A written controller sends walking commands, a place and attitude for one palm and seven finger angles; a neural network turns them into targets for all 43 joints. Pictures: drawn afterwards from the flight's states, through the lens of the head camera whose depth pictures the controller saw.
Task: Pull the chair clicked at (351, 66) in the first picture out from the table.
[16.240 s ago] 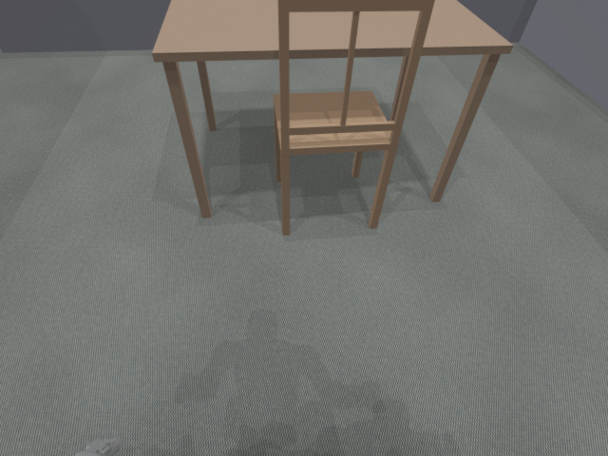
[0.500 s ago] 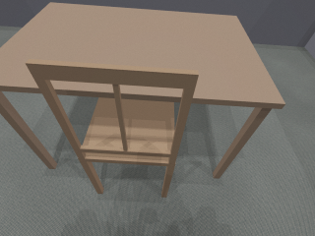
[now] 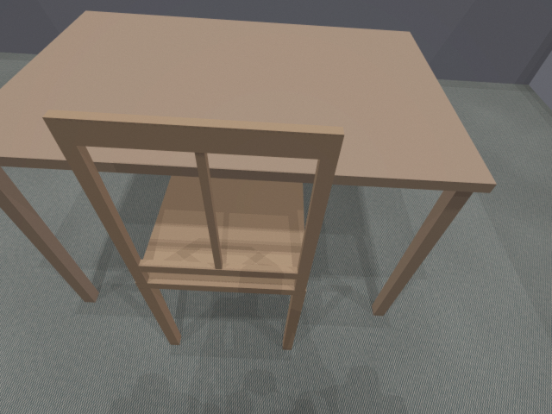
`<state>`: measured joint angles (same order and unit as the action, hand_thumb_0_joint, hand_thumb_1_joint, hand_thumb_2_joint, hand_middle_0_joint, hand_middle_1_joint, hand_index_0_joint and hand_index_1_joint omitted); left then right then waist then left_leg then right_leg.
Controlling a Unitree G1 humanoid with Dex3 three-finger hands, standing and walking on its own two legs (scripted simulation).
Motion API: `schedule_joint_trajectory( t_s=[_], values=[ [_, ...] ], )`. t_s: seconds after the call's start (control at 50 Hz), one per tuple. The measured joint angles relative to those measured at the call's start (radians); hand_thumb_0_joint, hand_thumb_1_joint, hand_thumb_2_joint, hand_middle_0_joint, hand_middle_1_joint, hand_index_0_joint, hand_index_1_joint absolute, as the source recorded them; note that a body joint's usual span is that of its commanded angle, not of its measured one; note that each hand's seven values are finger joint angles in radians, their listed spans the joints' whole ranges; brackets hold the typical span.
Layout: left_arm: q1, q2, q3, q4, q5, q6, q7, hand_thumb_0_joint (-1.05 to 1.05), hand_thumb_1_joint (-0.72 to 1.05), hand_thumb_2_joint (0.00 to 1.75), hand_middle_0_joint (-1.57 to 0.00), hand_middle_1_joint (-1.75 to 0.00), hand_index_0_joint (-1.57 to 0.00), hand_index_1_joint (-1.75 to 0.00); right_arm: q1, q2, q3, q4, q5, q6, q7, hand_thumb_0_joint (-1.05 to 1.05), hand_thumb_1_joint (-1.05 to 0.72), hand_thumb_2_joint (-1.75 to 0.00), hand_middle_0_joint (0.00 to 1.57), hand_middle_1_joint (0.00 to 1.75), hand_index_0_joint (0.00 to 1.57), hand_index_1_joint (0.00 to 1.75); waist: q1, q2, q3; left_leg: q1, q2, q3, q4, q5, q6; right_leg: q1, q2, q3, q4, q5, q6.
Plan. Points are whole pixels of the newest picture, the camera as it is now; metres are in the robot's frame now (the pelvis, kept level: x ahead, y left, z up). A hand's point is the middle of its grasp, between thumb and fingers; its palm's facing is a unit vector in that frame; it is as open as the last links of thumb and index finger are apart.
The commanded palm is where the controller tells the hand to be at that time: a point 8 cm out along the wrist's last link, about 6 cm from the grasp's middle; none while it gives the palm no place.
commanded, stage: raise the hand toward the chair's back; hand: left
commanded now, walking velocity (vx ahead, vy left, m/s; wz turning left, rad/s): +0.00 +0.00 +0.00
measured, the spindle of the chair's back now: (211, 219) +0.46 +0.16 -0.04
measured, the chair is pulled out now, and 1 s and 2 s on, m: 0.00 0.00 0.00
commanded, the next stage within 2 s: none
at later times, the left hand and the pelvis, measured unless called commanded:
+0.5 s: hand out of the picture +0.12 +0.15 -0.09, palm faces +0.16 -0.99 -0.04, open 9.9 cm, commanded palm +0.12 +0.21 -0.06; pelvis -0.04 -0.07 -0.09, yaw +4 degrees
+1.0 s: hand (169, 371) +0.19 +0.17 -0.05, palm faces +0.06 -1.00 -0.08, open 14.3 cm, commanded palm +0.15 +0.22 -0.05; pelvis -0.02 -0.05 -0.09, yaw +3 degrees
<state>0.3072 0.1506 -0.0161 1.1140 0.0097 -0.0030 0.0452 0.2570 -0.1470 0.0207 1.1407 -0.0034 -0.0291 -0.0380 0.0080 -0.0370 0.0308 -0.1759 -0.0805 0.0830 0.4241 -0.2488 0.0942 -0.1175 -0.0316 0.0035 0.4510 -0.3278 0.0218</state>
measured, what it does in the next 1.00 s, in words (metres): lowers itself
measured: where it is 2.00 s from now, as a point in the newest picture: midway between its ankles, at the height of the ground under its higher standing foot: outside the picture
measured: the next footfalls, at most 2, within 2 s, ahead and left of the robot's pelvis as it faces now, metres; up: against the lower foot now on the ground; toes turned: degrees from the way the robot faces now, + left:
none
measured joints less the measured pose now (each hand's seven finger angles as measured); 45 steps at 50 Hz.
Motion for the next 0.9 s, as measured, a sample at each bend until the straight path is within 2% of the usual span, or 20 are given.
schedule_joint_trajectory(
  t_s=[0.02, 0.04, 0.06, 0.1, 0.14, 0.18, 0.24, 0.3, 0.34, 0.4, 0.46, 0.5, 0.56, 0.62, 0.66, 0.72, 0.76, 0.8, 0.84, 0.9],
  values=[
    [0.0, -0.001, -0.003, 0.001, 0.004, -0.005, 0.006, 0.0, 0.91, 0.9, -0.2, -0.29, -0.2, -0.3, 0.003, -0.003, 0.001, -0.01, 0.001, 0.004, 0.002, 0.01, -0.92, -0.9, 0.2, 0.3, 0.2, 0.3, -0.004, 0.006, -0.001, -0.014, 0.003, -0.005, 0.012, -0.002, -0.002, -0.005, 0.003, -0.006, -0.001, 0.001, 0.0],
    [0.052, -0.001, 0.007, -0.168, -0.035, 0.062, 0.007, 0.01, 0.91, 0.9, -0.2, -0.29, -0.2, -0.3, 0.026, -0.007, -0.001, -0.062, 0.009, -0.003, 0.004, 0.01, -0.92, -0.9, 0.2, 0.3, 0.2, 0.3, -0.013, 0.007, 0.0, -0.029, 0.003, -0.013, 0.024, -0.003, -0.004, -0.018, 0.002, -0.015, 0.011, 0.001, -0.002],
    [0.115, 0.011, 0.021, -0.365, -0.052, 0.094, 0.031, 0.02, 0.92, 0.9, -0.2, -0.29, -0.2, -0.3, 0.053, -0.009, 0.003, -0.111, 0.018, -0.049, -0.004, 0.01, -0.92, -0.9, 0.2, 0.3, 0.2, 0.3, -0.008, 0.0, 0.0, -0.03, -0.002, -0.01, 0.017, 0.002, -0.008, -0.046, -0.001, -0.013, 0.06, -0.003, -0.015],
    [0.188, 0.05, 0.028, -0.651, -0.078, 0.053, 0.081, 0.03, 0.94, 0.89, -0.2, -0.29, -0.2, -0.3, 0.089, -0.015, 0.0, -0.162, 0.032, -0.155, -0.014, 0.01, -0.92, -0.9, 0.2, 0.3, 0.2, 0.3, -0.004, -0.008, -0.031, -0.037, -0.015, -0.008, -0.009, 0.021, -0.019, -0.116, -0.003, -0.011, 0.172, -0.023, -0.031],
    [0.18, 0.072, 0.028, -0.837, -0.123, 0.023, 0.099, 0.04, 0.92, 0.89, -0.19, -0.29, -0.19, -0.29, 0.098, -0.035, -0.006, -0.226, 0.042, -0.204, -0.009, 0.01, -0.92, -0.9, 0.2, 0.3, 0.2, 0.3, -0.019, 0.002, -0.051, -0.06, -0.028, -0.022, 0.005, 0.028, -0.019, -0.164, -0.002, -0.031, 0.211, -0.041, -0.035],
    [0.119, 0.076, 0.035, -0.943, -0.143, -0.05, 0.079, 0.03, 0.9, 0.88, -0.19, -0.29, -0.19, -0.29, 0.079, -0.063, -0.008, -0.294, 0.036, -0.236, -0.002, 0.01, -0.91, -0.9, 0.2, 0.3, 0.2, 0.3, -0.039, 0.011, -0.061, -0.123, -0.04, -0.029, 0.088, 0.004, -0.017, -0.209, 0.003, -0.048, 0.179, -0.026, -0.044],
    [-0.004, 0.034, 0.061, -0.934, -0.168, -0.214, -0.006, 0.02, 0.84, 0.86, -0.18, -0.28, -0.18, -0.28, 0.022, -0.111, -0.017, -0.369, 0.016, -0.242, 0.013, 0.01, -0.91, -0.9, 0.2, 0.3, 0.2, 0.3, -0.064, 0.053, -0.117, -0.28, -0.018, -0.041, 0.267, -0.065, -0.024, -0.343, 0.023, -0.07, 0.299, -0.036, -0.074],
    [-0.045, 0.017, 0.098, -0.899, -0.225, -0.395, -0.165, 0.01, 0.77, 0.83, -0.17, -0.27, -0.17, -0.27, -0.035, -0.112, -0.032, -0.441, 0.015, -0.224, 0.028, 0.01, -0.91, -0.9, 0.2, 0.3, 0.2, 0.3, -0.058, 0.028, -0.178, -0.434, 0.016, -0.024, 0.419, -0.125, -0.04, -0.497, 0.051, -0.063, 0.437, -0.087, -0.097],
    [-0.031, 0.022, 0.118, -0.878, -0.24, -0.483, -0.269, 0.01, 0.72, 0.81, -0.17, -0.26, -0.17, -0.26, -0.061, -0.11, -0.042, -0.505, 0.019, -0.212, 0.038, 0.01, -0.9, -0.9, 0.2, 0.3, 0.2, 0.3, -0.055, -0.001, -0.189, -0.513, 0.034, -0.022, 0.508, -0.16, -0.047, -0.575, 0.066, -0.068, 0.517, -0.116, -0.113],
    [0.035, 0.045, 0.139, -0.866, -0.234, -0.492, -0.336, 0.01, 0.64, 0.79, -0.17, -0.25, -0.17, -0.25, -0.083, -0.12, -0.059, -0.599, 0.029, -0.186, 0.041, 0.01, -0.9, -0.9, 0.2, 0.3, 0.2, 0.3, -0.041, -0.027, -0.186, -0.603, 0.051, -0.035, 0.615, -0.203, -0.069, -0.658, 0.078, -0.087, 0.611, -0.156, -0.131],
    [0.124, 0.069, 0.164, -0.897, -0.246, -0.452, -0.32, 0.01, 0.57, 0.76, -0.17, -0.24, -0.17, -0.24, -0.097, -0.131, -0.072, -0.655, 0.034, -0.171, 0.03, 0.01, -0.9, -0.9, 0.2, 0.3, 0.2, 0.3, -0.018, -0.029, -0.175, -0.667, 0.059, -0.059, 0.688, -0.234, -0.082, -0.71, 0.084, -0.115, 0.668, -0.186, -0.142],
    [0.173, 0.082, 0.191, -0.948, -0.259, -0.46, -0.29, 0.01, 0.52, 0.74, -0.16, -0.24, -0.16, -0.24, -0.1, -0.131, -0.074, -0.664, 0.031, -0.174, 0.017, 0.01, -0.9, -0.9, 0.2, 0.3, 0.2, 0.3, 0.001, -0.02, -0.176, -0.704, 0.065, -0.082, 0.727, -0.25, -0.09, -0.735, 0.089, -0.139, 0.689, -0.2, -0.148],
    [0.194, 0.099, 0.223, -1.027, -0.288, -0.542, -0.278, 0.02, 0.44, 0.71, -0.15, -0.22, -0.15, -0.23, -0.109, -0.121, -0.062, -0.633, 0.026, -0.197, -0.001, 0.01, -0.9, -0.9, 0.2, 0.3, 0.19, 0.3, 0.023, 0.006, -0.179, -0.751, 0.069, -0.119, 0.772, -0.268, -0.1, -0.761, 0.095, -0.177, 0.707, -0.214, -0.157],
    [0.136, 0.112, 0.225, -1.058, -0.322, -0.612, -0.341, 0.02, 0.37, 0.68, -0.14, -0.21, -0.14, -0.21, -0.124, -0.109, -0.028, -0.585, 0.03, -0.216, -0.008, 0.01, -0.9, -0.9, 0.2, 0.3, 0.2, 0.3, 0.029, 0.038, -0.179, -0.79, 0.069, -0.143, 0.802, -0.278, -0.099, -0.787, 0.096, -0.201, 0.721, -0.223, -0.145],
    [0.066, 0.125, 0.217, -1.033, -0.331, -0.597, -0.408, 0.01, 0.33, 0.66, -0.13, -0.2, -0.13, -0.21, -0.129, -0.095, -0.004, -0.56, 0.039, -0.217, -0.011, 0.01, -0.9, -0.9, 0.2, 0.3, 0.2, 0.3, 0.025, 0.05, -0.178, -0.81, 0.069, -0.145, 0.808, -0.278, -0.098, -0.807, 0.095, -0.203, 0.728, -0.225, -0.137],
    [-0.031, 0.144, 0.214, -0.962, -0.337, -0.468, -0.495, 0.01, 0.26, 0.63, -0.13, -0.19, -0.13, -0.2, -0.124, -0.069, 0.02, -0.546, 0.052, -0.197, -0.013, 0.01, -0.9, -0.9, 0.2, 0.3, 0.2, 0.3, 0.005, 0.057, -0.165, -0.814, 0.069, -0.131, 0.794, -0.271, -0.102, -0.821, 0.094, -0.189, 0.726, -0.22, -0.134],
    [-0.055, 0.144, 0.226, -0.939, -0.342, -0.367, -0.509, 0.01, 0.21, 0.61, -0.13, -0.19, -0.13, -0.19, -0.108, -0.057, 0.023, -0.549, 0.056, -0.179, -0.011, 0.01, -0.9, -0.9, 0.2, 0.3, 0.2, 0.3, -0.017, 0.059, -0.154, -0.798, 0.068, -0.117, 0.767, -0.264, -0.105, -0.813, 0.092, -0.174, 0.711, -0.213, -0.133],
    [-0.039, 0.13, 0.248, -0.949, -0.351, -0.309, -0.486, 0.01, 0.17, 0.59, -0.12, -0.18, -0.12, -0.18, -0.083, -0.05, 0.015, -0.554, 0.055, -0.166, -0.008, 0.01, -0.9, -0.9, 0.21, 0.3, 0.2, 0.3, -0.031, 0.056, -0.15, -0.77, 0.069, -0.1, 0.735, -0.256, -0.101, -0.796, 0.094, -0.153, 0.688, -0.203, -0.125],
    [0.004, 0.105, 0.271, -0.985, -0.358, -0.309, -0.436, 0.01, 0.12, 0.57, -0.12, -0.17, -0.12, -0.18, -0.055, -0.048, -0.004, -0.552, 0.051, -0.163, -0.004, 0.01, -0.9, -0.9, 0.21, 0.3, 0.2, 0.3, -0.037, 0.052, -0.152, -0.739, 0.068, -0.087, 0.699, -0.252, -0.097, -0.774, 0.098, -0.131, 0.661, -0.193, -0.12],
    [0.067, 0.075, 0.283, -1.036, -0.349, -0.373, -0.375, 0.01, 0.05, 0.54, -0.11, -0.16, -0.11, -0.16, -0.019, -0.061, -0.034, -0.544, 0.044, -0.165, -0.002, 0.01, -0.9, -0.9, 0.21, 0.3, 0.2, 0.3, -0.032, 0.048, -0.165, -0.712, 0.065, -0.075, 0.667, -0.243, -0.087, -0.752, 0.1, -0.11, 0.631, -0.183, -0.114]
  ],
)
